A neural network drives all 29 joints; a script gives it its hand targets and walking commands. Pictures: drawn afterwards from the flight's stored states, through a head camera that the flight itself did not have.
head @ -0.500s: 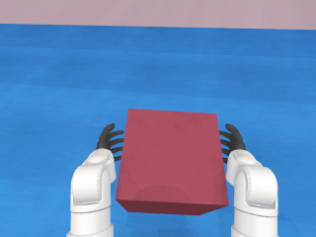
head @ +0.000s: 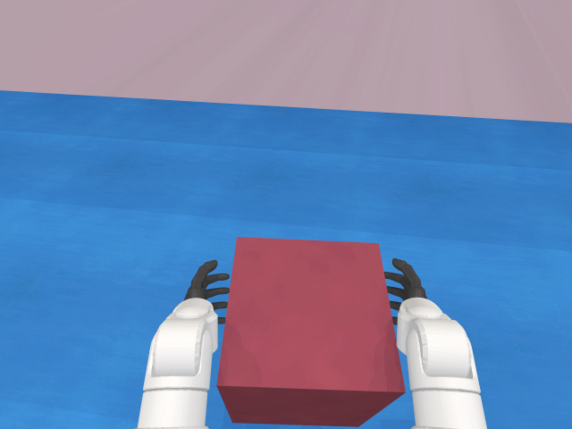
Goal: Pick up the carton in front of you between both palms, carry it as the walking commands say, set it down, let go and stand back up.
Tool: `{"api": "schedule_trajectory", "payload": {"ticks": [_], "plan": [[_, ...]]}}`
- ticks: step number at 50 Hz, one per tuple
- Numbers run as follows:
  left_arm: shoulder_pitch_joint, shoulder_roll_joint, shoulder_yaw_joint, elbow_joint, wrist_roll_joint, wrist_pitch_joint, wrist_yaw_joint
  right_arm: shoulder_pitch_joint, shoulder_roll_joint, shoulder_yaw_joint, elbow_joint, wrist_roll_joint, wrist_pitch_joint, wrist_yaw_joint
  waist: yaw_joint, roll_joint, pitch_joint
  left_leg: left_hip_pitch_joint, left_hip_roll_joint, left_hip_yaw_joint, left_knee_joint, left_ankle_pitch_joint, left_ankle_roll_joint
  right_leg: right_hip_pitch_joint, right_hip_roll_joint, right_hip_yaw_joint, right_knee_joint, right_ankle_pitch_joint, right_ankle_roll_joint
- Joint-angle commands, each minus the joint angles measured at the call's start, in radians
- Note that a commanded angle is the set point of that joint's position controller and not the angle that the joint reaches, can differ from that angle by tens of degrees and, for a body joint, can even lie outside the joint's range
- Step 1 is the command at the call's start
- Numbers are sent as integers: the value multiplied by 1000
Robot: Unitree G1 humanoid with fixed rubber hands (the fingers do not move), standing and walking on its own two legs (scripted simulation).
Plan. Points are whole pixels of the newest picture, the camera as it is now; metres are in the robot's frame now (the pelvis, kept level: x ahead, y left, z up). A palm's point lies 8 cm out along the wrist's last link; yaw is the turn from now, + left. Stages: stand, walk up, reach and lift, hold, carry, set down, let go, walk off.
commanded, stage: carry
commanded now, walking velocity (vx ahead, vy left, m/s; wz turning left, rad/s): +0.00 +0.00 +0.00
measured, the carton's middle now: (301, 338) +0.29 +0.00 -0.04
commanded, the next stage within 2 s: hold in 1.40 s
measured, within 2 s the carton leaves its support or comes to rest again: neither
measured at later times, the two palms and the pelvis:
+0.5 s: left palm (196, 324) +0.26 +0.15 +0.04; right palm (418, 324) +0.26 -0.15 +0.05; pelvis -0.03 +0.00 +0.00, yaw +0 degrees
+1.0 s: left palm (196, 345) +0.23 +0.14 +0.04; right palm (428, 345) +0.24 -0.16 +0.05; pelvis -0.05 +0.00 +0.00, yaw +0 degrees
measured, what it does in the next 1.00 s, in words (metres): shifts its weight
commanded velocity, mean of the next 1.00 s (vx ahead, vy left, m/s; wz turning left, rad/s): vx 0.00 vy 0.00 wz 0.00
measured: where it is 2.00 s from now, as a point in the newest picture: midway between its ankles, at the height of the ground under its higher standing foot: outside the picture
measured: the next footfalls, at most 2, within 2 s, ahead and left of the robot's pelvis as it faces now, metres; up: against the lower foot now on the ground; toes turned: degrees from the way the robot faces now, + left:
none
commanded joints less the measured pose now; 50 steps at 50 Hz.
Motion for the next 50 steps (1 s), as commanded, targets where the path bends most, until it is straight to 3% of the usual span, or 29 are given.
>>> {"api": "schedule_trajectory", "payload": {"ticks": [1, 7, 12, 17, 28, 50], "plan": [[-455, -1012, -647, -64, -383, -101, -346, -403, 1023, 654, -38, 379, -89, 356, -1, 0, -320, 141, 108, -71, 15, 700, 4, 146, -103, 72, 14, 670, 8], [-417, -922, -566, 0, -287, -222, -338, -348, 941, 567, 35, 269, -208, 344, -2, 3, -283, 112, 111, -70, -5, 591, 7, 119, -107, 81, -2, 580, 3], [-475, -868, -452, 118, -197, -329, -331, -398, 891, 451, 164, 177, -313, 338, 0, 4, -233, 91, 112, -78, -44, 465, 12, 92, -107, 91, -47, 471, -6], [-532, -902, -416, 201, -169, -397, -340, -449, 924, 414, 252, 148, -380, 346, 1, 5, -217, 85, 112, -87, -76, 367, 16, 84, -107, 100, -84, 385, -16], [-477, -908, -464, 153, -205, -322, -340, -391, 927, 461, 201, 182, -305, 347, -2, 2, -219, 71, 114, -85, -85, 342, 17, 77, -108, 102, -92, 367, -18], [-500, -909, -482, 124, -218, -322, -339, -407, 934, 481, 181, 193, -306, 347, -3, 2, -215, 46, 112, -92, -100, 268, 15, 50, -106, 113, -113, 302, -24]]}}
